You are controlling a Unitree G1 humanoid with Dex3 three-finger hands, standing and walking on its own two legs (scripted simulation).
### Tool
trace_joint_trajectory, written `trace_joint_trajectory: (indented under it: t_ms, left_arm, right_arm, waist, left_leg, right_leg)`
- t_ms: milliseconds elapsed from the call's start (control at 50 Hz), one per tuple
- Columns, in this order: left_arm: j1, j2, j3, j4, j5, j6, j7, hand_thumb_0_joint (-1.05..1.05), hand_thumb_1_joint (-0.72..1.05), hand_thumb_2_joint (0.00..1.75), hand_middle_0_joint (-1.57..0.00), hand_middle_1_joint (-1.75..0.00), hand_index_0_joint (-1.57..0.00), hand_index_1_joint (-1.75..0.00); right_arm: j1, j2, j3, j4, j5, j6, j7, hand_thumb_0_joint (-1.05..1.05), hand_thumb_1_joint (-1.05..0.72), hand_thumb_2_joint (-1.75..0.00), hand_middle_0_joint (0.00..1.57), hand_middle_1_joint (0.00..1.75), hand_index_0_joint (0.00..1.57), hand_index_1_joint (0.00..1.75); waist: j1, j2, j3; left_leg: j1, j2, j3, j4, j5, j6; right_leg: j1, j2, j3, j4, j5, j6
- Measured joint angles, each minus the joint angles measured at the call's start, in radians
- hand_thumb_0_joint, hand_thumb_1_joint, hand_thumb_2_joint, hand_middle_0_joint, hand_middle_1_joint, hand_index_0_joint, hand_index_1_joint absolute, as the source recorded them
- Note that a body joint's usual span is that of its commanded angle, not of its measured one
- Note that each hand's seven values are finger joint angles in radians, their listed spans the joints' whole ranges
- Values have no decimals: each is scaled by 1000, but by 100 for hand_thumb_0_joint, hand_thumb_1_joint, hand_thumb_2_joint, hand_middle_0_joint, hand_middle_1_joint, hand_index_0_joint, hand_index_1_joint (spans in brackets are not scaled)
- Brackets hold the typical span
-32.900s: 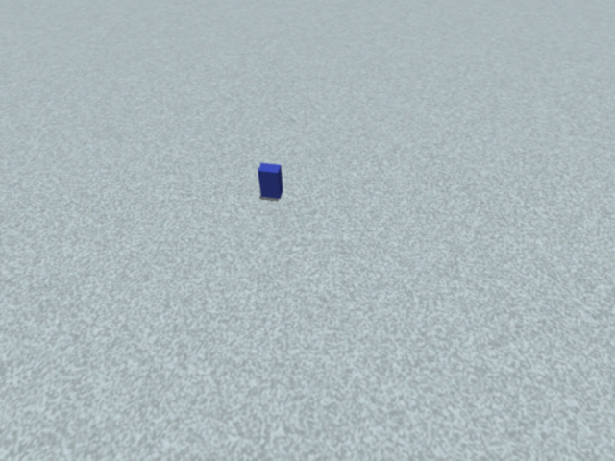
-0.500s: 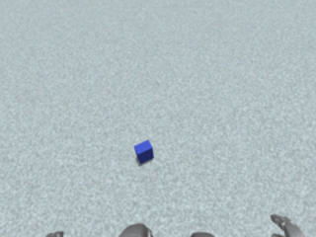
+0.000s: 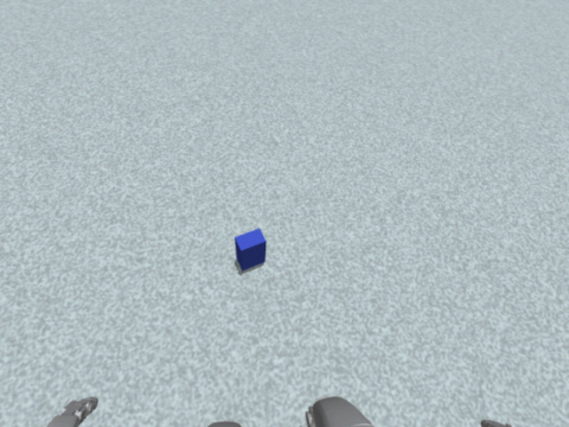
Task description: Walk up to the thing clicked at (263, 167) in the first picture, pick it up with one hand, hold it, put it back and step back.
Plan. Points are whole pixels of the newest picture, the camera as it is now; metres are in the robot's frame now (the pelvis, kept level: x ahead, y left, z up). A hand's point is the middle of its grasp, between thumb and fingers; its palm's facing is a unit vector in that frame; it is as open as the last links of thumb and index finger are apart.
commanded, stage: step back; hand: left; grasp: from the side
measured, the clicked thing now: (250, 250) +0.74 +0.11 -0.69
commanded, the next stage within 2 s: none
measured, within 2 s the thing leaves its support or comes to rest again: neither
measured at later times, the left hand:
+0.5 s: hand out of the picture -0.05 +0.22 -0.14, palm faces -0.01 -0.90 -0.43, open 7.4 cm
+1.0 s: hand out of the picture -0.28 +0.17 -0.16, palm faces -0.02 -0.92 -0.38, open 7.4 cm
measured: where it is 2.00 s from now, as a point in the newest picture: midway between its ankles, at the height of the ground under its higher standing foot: outside the picture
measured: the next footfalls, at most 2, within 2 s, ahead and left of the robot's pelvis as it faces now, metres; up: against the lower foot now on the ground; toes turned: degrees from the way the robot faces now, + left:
right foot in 0.20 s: -0.07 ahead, -0.17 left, +0.00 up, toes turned +0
left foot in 0.56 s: -0.16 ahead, +0.07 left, +0.00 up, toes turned +0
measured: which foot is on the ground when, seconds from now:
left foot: down 0.00-0.24, up 0.26-0.54, down 0.56-0.94, up 0.96-1.00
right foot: up 0.00-0.18, down 0.20-0.58, up 0.60-0.90, down 0.92-1.00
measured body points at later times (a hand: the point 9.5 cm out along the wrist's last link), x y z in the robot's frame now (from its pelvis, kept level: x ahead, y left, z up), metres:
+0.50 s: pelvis -0.16 -0.05 -0.01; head -0.11 -0.06 +0.44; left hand -0.05 +0.27 -0.11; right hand -0.09 -0.37 -0.14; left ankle -0.19 +0.08 -0.69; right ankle -0.11 -0.17 -0.73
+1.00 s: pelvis -0.32 -0.10 -0.02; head -0.30 -0.10 +0.43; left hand -0.27 +0.22 -0.14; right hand -0.19 -0.43 -0.12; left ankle -0.22 +0.05 -0.71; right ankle -0.35 -0.23 -0.73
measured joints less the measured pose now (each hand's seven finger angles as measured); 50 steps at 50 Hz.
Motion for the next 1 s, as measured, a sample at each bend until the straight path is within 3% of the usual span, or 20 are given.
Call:
trace_joint_trajectory:
  t_ms: [120,200,240,260,300,340,400,500,540,580,620,660,700,760,820,900,940,960,1000]
  left_arm:
    - [41,17,9,18,9,0,-3,1,90,90,-20,-30,-20,-30]
    - [49,13,3,35,8,-8,-15,1,90,90,-20,-30,-20,-30]
    - [34,-23,0,58,13,-15,-20,1,90,90,-20,-30,-20,-30]
    - [39,-38,-5,57,18,-16,-26,1,90,89,-20,-30,-20,-30]
    - [60,-46,-18,45,25,-14,-33,1,90,89,-20,-30,-20,-30]
    - [76,-53,-24,42,27,-10,-29,1,90,89,-20,-30,-20,-30]
    - [67,-63,-21,36,30,-6,-21,1,90,89,-20,-30,-20,-30]
    - [10,-43,-15,-22,34,-16,2,1,90,89,-21,-30,-20,-30]
    - [-21,-29,-15,-46,27,-15,8,1,90,89,-20,-30,-20,-30]
    - [-56,-6,-11,-56,18,-6,9,1,90,89,-20,-30,-20,-30]
    - [-65,-5,-8,-49,10,7,12,1,90,89,-20,-30,-20,-30]
    - [-58,-17,-15,-29,6,20,9,1,90,89,-20,-30,-20,-30]
    - [-42,-20,-16,-16,0,25,1,1,90,89,-20,-30,-20,-30]
    - [-10,-14,-11,-7,0,21,-9,1,90,89,-20,-30,-20,-30]
    - [15,-6,-8,13,5,7,-10,1,90,89,-20,-30,-20,-30]
    - [57,2,-16,63,5,-30,-12,1,90,89,-20,-30,-20,-30]
    - [57,-31,-18,112,12,-46,-9,1,90,89,-20,-30,-20,-30]
    - [68,-44,-22,124,19,-50,-12,1,90,89,-20,-30,-20,-30]
    - [103,-49,-31,136,29,-50,-16,1,90,89,-20,-30,-20,-30]
  right_arm:
    - [-38,-19,-9,-56,4,-8,-9,1,-90,-90,21,30,21,30]
    - [-67,-45,-7,-82,4,7,-6,1,-90,-90,21,30,21,30]
    - [-82,-75,-16,-73,10,21,-7,1,-90,-90,20,30,21,30]
    - [-76,-80,-21,-65,14,30,-11,1,-90,-90,20,30,21,30]
    - [-52,-70,-26,-41,20,43,-23,1,-90,-90,20,30,20,30]
    - [-31,-66,-23,-21,27,43,-22,1,-90,-90,20,30,20,30]
    - [9,-73,-16,-14,31,29,-23,1,-90,-90,20,30,20,30]
    - [47,-58,-4,1,25,15,-25,1,-91,-90,20,30,20,30]
    - [57,-45,0,5,17,8,-21,1,-90,-90,20,30,20,30]
    - [48,-13,0,18,9,2,-18,1,-91,-90,20,30,20,30]
    - [44,7,12,17,-1,5,-7,1,-90,-90,20,30,20,30]
    - [44,5,19,10,-4,4,-3,1,-90,-90,20,30,21,30]
    - [35,5,21,5,-10,4,-8,1,-90,-90,21,30,21,30]
    - [11,-5,17,-14,-8,-1,-13,1,-90,-90,21,30,21,30]
    - [-24,-22,6,-40,-4,-5,-13,1,-90,-90,21,30,21,30]
    - [-73,-50,-1,-62,-6,1,-4,1,-90,-90,21,30,21,30]
    - [-94,-80,-12,-50,-2,15,-2,1,-90,-90,20,30,21,30]
    - [-87,-85,-18,-41,1,24,-4,0,-90,-90,20,30,21,30]
    - [-52,-74,-23,-14,6,37,-8,1,-90,-90,20,30,20,30]
  waist:
    - [11,-5,26]
    - [15,11,27]
    - [-2,89,45]
    - [-13,111,38]
    - [11,86,3]
    - [32,59,-21]
    - [20,62,-45]
    - [2,63,-21]
    - [-7,53,-4]
    - [-1,-9,31]
    - [11,-39,39]
    - [-11,-7,24]
    - [-13,3,4]
    - [0,0,-19]
    - [12,0,-18]
    - [29,7,-24]
    - [15,88,-9]
    - [7,111,-18]
    - [34,89,-65]
  left_leg:
    - [-71,30,36,34,39,-6]
    - [-142,55,52,106,46,-30]
    - [-169,91,4,147,49,-27]
    - [-186,74,-36,174,-18,-17]
    - [-225,-9,-65,324,-195,-16]
    - [-239,-75,-73,475,-233,-12]
    - [-226,-124,-92,585,-215,-16]
    - [-84,-84,-43,372,-243,-29]
    - [-9,-58,-8,191,-188,-21]
    - [35,-83,24,89,-108,-5]
    - [21,-86,39,104,-100,6]
    - [-5,-51,7,114,-86,11]
    - [-18,-24,-3,84,-52,7]
    - [-51,3,3,50,-4,-3]
    - [-87,26,10,49,26,-6]
    - [-141,60,39,103,32,-19]
    - [-167,97,-14,168,6,-1]
    - [-181,82,-54,201,-68,9]
    - [-197,9,-85,289,-200,-2]
  right_leg:
    - [113,-68,-26,-195,-28,36]
    - [217,-122,-96,-481,36,15]
    - [241,-83,-144,-523,57,4]
    - [236,-78,-165,-519,66,-2]
    - [204,-109,-146,-498,75,-15]
    - [189,-138,-119,-525,109,-20]
    - [167,-158,-132,-579,164,-18]
    - [105,-159,-182,-580,214,-17]
    - [72,-166,-210,-544,215,-14]
    - [40,-200,-196,-484,207,-10]
    - [9,-170,-144,-389,86,-17]
    - [-19,-96,-115,-214,-37,-14]
    - [-30,-44,-68,-68,-48,-16]
    - [-4,-26,-20,18,-24,-5]
    - [81,-63,-30,-101,-27,16]
    - [240,-135,-99,-495,10,11]
    - [283,-92,-146,-564,46,13]
    - [281,-82,-161,-555,51,10]
    - [254,-107,-139,-529,49,-4]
